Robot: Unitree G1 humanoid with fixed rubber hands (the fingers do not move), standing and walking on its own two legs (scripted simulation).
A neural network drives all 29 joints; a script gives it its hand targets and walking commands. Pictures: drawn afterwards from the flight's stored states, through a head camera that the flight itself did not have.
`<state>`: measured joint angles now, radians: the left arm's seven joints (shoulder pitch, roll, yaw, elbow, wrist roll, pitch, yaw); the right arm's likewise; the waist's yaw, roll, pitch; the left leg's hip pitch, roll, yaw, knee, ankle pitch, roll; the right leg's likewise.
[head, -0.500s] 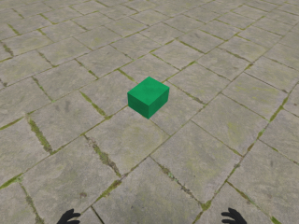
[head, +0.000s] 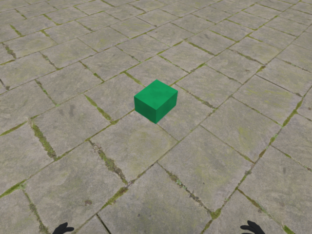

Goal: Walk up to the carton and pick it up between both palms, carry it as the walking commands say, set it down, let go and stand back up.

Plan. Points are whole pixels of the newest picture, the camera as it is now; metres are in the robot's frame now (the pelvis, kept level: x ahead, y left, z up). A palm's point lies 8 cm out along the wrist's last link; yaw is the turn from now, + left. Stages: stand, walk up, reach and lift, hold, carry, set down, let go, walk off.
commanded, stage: stand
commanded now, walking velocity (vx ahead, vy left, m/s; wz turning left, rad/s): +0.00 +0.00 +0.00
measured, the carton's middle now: (156, 100) +1.23 -0.04 -0.68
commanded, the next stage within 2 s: walk up in 0.52 s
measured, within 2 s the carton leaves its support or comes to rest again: neither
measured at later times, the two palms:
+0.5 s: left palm out of the picture +0.09 +0.29 -0.10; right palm out of the picture +0.10 -0.29 -0.09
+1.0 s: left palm out of the picture +0.11 +0.31 -0.08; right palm out of the picture +0.09 -0.35 -0.09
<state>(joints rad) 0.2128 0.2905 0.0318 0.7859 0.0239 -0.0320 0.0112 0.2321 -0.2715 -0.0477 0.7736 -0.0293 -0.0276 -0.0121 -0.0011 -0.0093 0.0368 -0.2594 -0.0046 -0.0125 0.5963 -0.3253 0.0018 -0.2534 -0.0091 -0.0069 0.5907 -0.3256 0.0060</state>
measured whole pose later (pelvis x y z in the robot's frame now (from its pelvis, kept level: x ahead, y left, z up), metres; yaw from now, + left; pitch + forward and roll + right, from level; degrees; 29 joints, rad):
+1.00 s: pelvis +0.04 -0.02 +0.00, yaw -1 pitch -1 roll +0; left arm 0.28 0.45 0.08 0.92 0.03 -0.07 -0.06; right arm 0.29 -0.43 -0.09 0.90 -0.04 -0.05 0.05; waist -0.01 0.02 -0.02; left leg -0.18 0.02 -0.05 0.58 -0.38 0.00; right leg -0.19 0.03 -0.01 0.57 -0.36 -0.04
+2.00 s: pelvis +0.36 +0.01 -0.01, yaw -1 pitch -1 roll +1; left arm 0.47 0.48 0.06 0.79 0.01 -0.06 -0.04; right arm 0.25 -0.44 -0.10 0.72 -0.02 -0.09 0.06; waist 0.05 -0.03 0.01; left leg -0.37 0.00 0.02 0.63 -0.22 0.01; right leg -0.34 -0.07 0.05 0.91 -0.42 -0.04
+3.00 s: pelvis +0.70 -0.03 -0.01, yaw +0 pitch -1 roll +0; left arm 0.28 0.44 0.02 0.79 -0.02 -0.04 -0.01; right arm 0.28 -0.42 -0.05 0.80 -0.01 -0.06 0.00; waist 0.01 -0.01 0.06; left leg -0.32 0.02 0.03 0.71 -0.33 0.01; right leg -0.38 -0.06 0.00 0.75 -0.31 0.02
